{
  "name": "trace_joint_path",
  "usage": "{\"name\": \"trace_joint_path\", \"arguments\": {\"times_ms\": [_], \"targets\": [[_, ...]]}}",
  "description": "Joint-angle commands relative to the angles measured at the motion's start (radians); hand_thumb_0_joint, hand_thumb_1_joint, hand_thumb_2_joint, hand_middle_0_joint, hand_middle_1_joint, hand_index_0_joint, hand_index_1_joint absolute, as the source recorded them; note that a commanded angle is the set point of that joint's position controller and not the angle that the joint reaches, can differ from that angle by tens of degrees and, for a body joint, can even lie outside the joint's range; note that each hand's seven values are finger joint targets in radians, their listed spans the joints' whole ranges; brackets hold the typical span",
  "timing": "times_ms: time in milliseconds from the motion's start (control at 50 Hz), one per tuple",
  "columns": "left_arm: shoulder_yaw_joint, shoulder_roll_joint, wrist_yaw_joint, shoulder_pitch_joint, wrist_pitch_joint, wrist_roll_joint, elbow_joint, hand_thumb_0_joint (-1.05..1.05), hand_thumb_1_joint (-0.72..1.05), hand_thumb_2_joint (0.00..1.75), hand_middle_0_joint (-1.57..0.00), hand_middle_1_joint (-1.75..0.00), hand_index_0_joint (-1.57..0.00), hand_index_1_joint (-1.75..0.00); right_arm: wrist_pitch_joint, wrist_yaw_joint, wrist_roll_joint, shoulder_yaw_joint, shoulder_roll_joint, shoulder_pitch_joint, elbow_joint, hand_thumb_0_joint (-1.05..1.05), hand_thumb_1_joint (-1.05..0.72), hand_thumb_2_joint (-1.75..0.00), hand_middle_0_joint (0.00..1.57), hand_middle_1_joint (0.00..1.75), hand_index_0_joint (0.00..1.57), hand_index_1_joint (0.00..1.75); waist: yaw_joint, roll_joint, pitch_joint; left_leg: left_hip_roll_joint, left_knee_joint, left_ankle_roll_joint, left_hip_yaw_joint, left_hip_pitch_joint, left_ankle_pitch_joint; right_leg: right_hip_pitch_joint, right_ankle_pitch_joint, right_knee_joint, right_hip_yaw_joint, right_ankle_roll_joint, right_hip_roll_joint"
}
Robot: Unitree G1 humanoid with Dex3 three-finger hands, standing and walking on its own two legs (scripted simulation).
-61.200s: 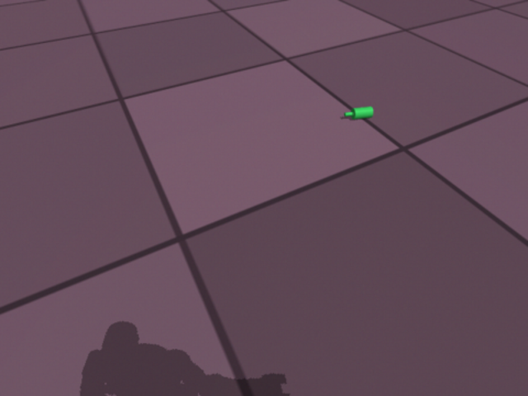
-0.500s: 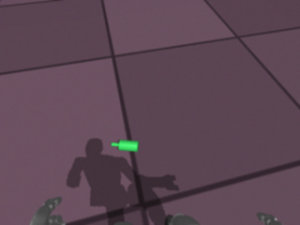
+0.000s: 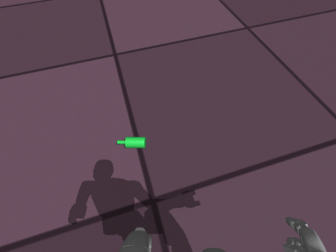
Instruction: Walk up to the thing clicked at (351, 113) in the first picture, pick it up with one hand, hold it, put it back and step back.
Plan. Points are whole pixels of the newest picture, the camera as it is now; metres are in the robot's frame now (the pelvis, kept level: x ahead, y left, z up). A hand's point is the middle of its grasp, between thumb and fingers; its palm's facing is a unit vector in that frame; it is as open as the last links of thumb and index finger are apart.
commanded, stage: step back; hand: left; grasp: from above
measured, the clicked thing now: (131, 142) +0.79 +0.28 -0.71
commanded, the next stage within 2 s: stand in 1.84 s
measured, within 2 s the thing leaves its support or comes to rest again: neither
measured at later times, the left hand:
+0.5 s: hand out of the picture -0.05 +0.24 -0.14, palm faces +0.05 -0.94 -0.33, open 7.3 cm
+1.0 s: hand out of the picture -0.25 +0.22 -0.11, palm faces +0.12 -0.89 -0.45, open 7.3 cm
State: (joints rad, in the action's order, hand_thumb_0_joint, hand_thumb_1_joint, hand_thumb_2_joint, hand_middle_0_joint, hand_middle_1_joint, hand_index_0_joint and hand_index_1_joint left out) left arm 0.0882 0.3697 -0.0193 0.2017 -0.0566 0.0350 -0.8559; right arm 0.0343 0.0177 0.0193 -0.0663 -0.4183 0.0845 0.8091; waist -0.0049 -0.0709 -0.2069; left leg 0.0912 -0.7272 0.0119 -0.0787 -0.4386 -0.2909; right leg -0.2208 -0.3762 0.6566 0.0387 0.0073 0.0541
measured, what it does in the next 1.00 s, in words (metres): walks backwards: left foot, then right foot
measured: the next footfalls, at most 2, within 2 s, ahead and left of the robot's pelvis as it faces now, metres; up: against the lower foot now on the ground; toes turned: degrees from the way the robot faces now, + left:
left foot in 0.30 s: -0.08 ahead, +0.09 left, +0.00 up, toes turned +2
right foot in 0.68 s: -0.22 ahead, -0.19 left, +0.00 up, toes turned +2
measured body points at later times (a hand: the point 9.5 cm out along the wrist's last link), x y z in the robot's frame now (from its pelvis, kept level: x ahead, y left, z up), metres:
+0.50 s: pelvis -0.16 -0.03 +0.02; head -0.10 +0.01 +0.46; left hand -0.05 +0.29 -0.11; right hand -0.05 -0.33 -0.08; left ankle -0.12 +0.08 -0.72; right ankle -0.18 -0.18 -0.61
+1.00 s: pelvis -0.31 -0.07 +0.01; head -0.29 -0.10 +0.46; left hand -0.26 +0.26 -0.08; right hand -0.24 -0.39 -0.13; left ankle -0.35 +0.06 -0.69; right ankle -0.26 -0.19 -0.72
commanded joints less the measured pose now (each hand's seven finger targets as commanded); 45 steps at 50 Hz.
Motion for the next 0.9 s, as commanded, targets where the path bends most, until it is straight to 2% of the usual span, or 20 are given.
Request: {"name": "trace_joint_path", "arguments": {"times_ms": [0,60,160,220,260,280,300,320,340,400,540,580,640,660,680,700,720,780,820,880], "targets": [[0.092,0.367,0.026,-0.067,0.032,0.01,0.144,0.0,0.9,0.9,-0.2,-0.3,-0.2,-0.3,-0.006,0.033,-0.016,-0.061,-0.2,0.021,-0.073,0.0,-0.9,-0.9,0.2,0.3,0.2,0.3,-0.025,0.362,0.136,-0.135,-0.464,-0.012,-0.078,0.042,-0.313,-0.304,0.175,-0.374,0.509,-0.286,-0.437],[0.064,0.25,0.036,-0.147,0.032,0.007,0.166,0.0,0.9,0.9,-0.2,-0.3,-0.2,-0.3,-0.009,0.025,-0.026,-0.04,-0.165,0.11,-0.019,0.0,-0.9,-0.9,0.2,0.3,0.2,0.3,0.032,0.236,0.154,-0.214,-0.502,-0.01,-0.064,-0.026,-0.18,-0.131,0.416,-0.224,0.157,-0.178,-0.229],[0.061,0.227,0.051,-0.037,0.024,0.013,0.17,0.0,0.9,0.9,-0.2,-0.3,-0.2,-0.3,-0.028,0.029,-0.014,-0.02,-0.136,0.1,-0.04,0.0,-0.9,-0.9,0.2,0.3,0.2,0.3,-0.044,0.279,0.216,-0.166,-0.199,0.01,-0.002,-0.073,-0.247,0.151,0.573,-0.152,0.185,-0.216,-0.267],[0.053,0.229,0.052,-0.041,0.013,-0.001,0.178,0.0,0.9,0.9,-0.2,-0.3,-0.2,-0.3,-0.036,0.026,0.001,-0.027,-0.132,0.152,-0.022,0.0,-0.9,-0.9,0.2,0.3,0.2,0.3,-0.027,0.278,0.268,-0.111,0.123,-0.014,0.045,0.036,-0.163,0.204,0.637,-0.06,0.191,-0.202,-0.288],[0.038,0.229,0.043,-0.062,-0.002,-0.016,0.19,0.0,0.9,0.9,-0.2,-0.3,-0.2,-0.3,-0.038,0.022,0.007,-0.037,-0.137,0.212,0.01,0.0,-0.9,-0.9,0.2,0.3,0.2,0.3,-0.001,0.216,0.282,-0.119,0.35,-0.029,0.054,0.205,0.125,0.084,0.509,0.014,0.147,-0.139,-0.229],[0.029,0.199,0.039,-0.046,-0.007,-0.017,0.197,0.0,0.9,0.9,-0.2,-0.3,-0.2,-0.3,-0.039,0.02,0.021,-0.055,-0.189,0.204,0.005,0.0,-0.9,-0.9,0.2,0.3,0.2,0.3,-0.012,0.091,0.294,0.01,0.355,-0.074,-0.132,0.307,0.23,-0.084,0.302,0.086,0.109,-0.085,-0.162],[0.02,0.158,0.04,-0.047,-0.005,-0.023,0.202,0.0,0.9,0.9,-0.2,-0.3,-0.2,-0.3,-0.036,0.017,0.031,-0.07,-0.28,0.15,-0.012,0.0,-0.9,-0.9,0.2,0.3,0.2,0.3,-0.025,-0.153,0.267,0.21,0.378,-0.171,-0.392,0.364,0.41,-0.309,-0.147,0.287,-0.01,-0.036,0.008],[0.041,0.211,0.058,-0.118,-0.007,-0.012,0.203,0.0,0.9,0.9,-0.2,-0.3,-0.2,-0.3,-0.034,0.012,0.028,-0.085,-0.358,0.132,-0.034,0.0,-0.9,-0.9,0.2,0.3,0.2,0.3,0.039,-0.172,0.25,0.341,0.393,-0.313,-0.488,0.158,0.395,-0.234,-0.299,0.461,0.087,-0.017,0.015],[0.05,0.241,0.06,-0.129,-0.008,-0.006,0.189,0.0,0.9,0.9,-0.2,-0.3,-0.2,-0.3,-0.041,0.018,0.028,-0.084,-0.329,0.089,-0.04,0.0,-0.9,-0.9,0.2,0.3,0.2,0.3,0.029,-0.137,0.196,0.341,0.407,-0.328,-0.488,0.063,0.376,-0.188,-0.27,0.577,0.152,-0.018,0.002],[0.045,0.21,0.046,-0.042,-0.012,-0.028,0.137,0.0,0.9,0.9,-0.2,-0.3,-0.2,-0.3,-0.046,0.026,0.029,-0.044,-0.207,0.014,-0.054,0.0,-0.9,-0.9,0.2,0.3,0.2,0.3,-0.045,-0.026,0.186,0.134,0.315,-0.209,-0.152,0.157,0.533,-0.274,-0.123,0.692,0.183,-0.023,0.066],[0.022,0.183,0.047,-0.036,0.023,-0.015,0.129,0.0,0.9,0.9,-0.2,-0.3,-0.2,-0.3,-0.02,0.014,0.013,-0.046,-0.184,0.106,-0.047,0.0,-0.9,-0.9,0.2,0.3,0.2,0.3,0.037,-0.117,0.265,0.133,0.241,-0.257,-0.103,0.421,0.544,-0.248,-0.147,0.276,0.052,0.047,-0.003],[0.018,0.184,0.046,0.007,0.034,-0.016,0.101,0.0,0.9,0.9,-0.2,-0.3,-0.2,-0.3,-0.009,0.008,0.017,-0.053,-0.216,0.079,-0.053,0.0,-0.9,-0.9,0.2,0.3,0.2,0.3,0.023,-0.176,0.314,0.153,0.216,-0.235,-0.112,0.399,0.469,-0.139,-0.115,0.057,0.011,0.025,-0.053],[0.031,0.195,0.04,0.105,0.044,-0.007,0.015,0.0,0.9,0.9,-0.2,-0.3,-0.2,-0.3,0.016,-0.003,0.011,-0.053,-0.235,0.026,-0.052,0.0,-0.9,-0.9,0.2,0.3,0.2,0.3,-0.023,-0.135,0.334,0.106,0.17,-0.177,-0.074,0.216,0.226,0.083,0.085,-0.224,-0.064,-0.018,-0.019],[0.043,0.225,0.037,0.124,0.046,0.002,-0.001,0.0,0.9,0.9,-0.2,-0.3,-0.2,-0.3,0.02,-0.005,0.006,-0.042,-0.2,0.037,-0.051,0.0,-0.9,-0.9,0.2,0.3,0.2,0.3,-0.025,-0.045,0.308,0.054,0.117,-0.131,-0.065,0.087,0.04,0.127,0.066,-0.232,0.026,-0.038,-0.045],[0.063,0.295,0.035,0.136,0.05,0.016,0.009,0.0,0.9,0.9,-0.2,-0.3,-0.2,-0.3,0.017,-0.005,-0.001,-0.024,-0.137,0.038,-0.07,0.0,-0.9,-0.9,0.2,0.3,0.2,0.3,-0.04,0.197,0.258,-0.086,-0.05,-0.068,-0.025,-0.11,-0.198,0.108,-0.101,-0.309,0.328,-0.092,-0.219],[0.084,0.404,0.033,0.031,0.044,0.016,0.049,0.0,0.9,0.9,-0.2,-0.3,-0.2,-0.3,0.019,0.01,0.002,-0.035,-0.146,-0.012,-0.085,0.0,-0.9,-0.9,0.2,0.3,0.2,0.3,-0.072,0.328,0.186,-0.168,-0.267,-0.011,-0.045,-0.078,-0.309,-0.202,-0.262,-0.434,0.539,-0.255,-0.452],[0.083,0.417,0.039,-0.069,0.047,0.015,0.08,0.0,0.9,0.9,-0.2,-0.3,-0.2,-0.3,0.025,0.016,0.003,-0.059,-0.196,-0.005,-0.063,0.0,-0.9,-0.9,0.2,0.3,0.2,0.3,-0.048,0.333,0.078,-0.118,-0.41,0.0,-0.115,-0.01,-0.278,-0.41,-0.376,-0.499,0.62,-0.292,-0.509],[0.05,0.267,0.046,-0.191,0.062,0.01,0.094,0.0,0.9,0.9,-0.2,-0.3,-0.2,-0.3,0.018,-0.002,-0.008,-0.049,-0.187,0.111,0.02,0.0,-0.9,-0.9,0.2,0.3,0.2,0.3,0.043,0.169,0.069,-0.197,-0.464,-0.002,-0.112,-0.04,-0.098,-0.251,-0.124,-0.348,0.197,-0.162,-0.262],[0.059,0.258,0.04,-0.09,0.07,0.008,0.064,0.0,0.9,0.9,-0.2,-0.3,-0.2,-0.3,0.002,-0.004,0.002,-0.039,-0.163,0.128,0.026,0.0,-0.9,-0.9,0.2,0.3,0.2,0.3,-0.005,0.211,0.128,-0.192,-0.434,0.013,-0.084,-0.067,-0.082,-0.134,-0.184,-0.332,0.181,-0.137,-0.217],[0.067,0.275,0.033,-0.025,0.077,0.021,0.048,0.0,0.9,0.9,-0.2,-0.3,-0.2,-0.3,-0.015,-0.013,0.007,-0.037,-0.177,0.125,0.029,0.0,-0.9,-0.9,0.2,0.3,0.2,0.3,-0.05,0.273,0.161,-0.146,-0.216,0.034,-0.027,-0.136,-0.137,0.069,-0.396,-0.357,0.238,-0.151,-0.256]]}}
